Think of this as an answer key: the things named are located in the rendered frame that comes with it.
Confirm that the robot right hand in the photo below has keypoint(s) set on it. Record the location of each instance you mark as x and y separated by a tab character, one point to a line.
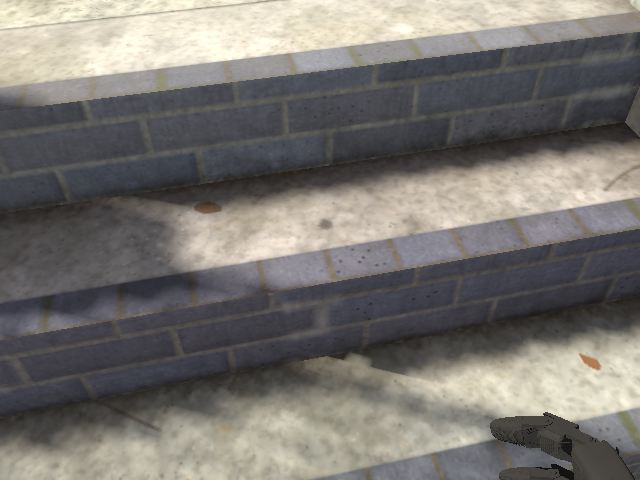
562	439

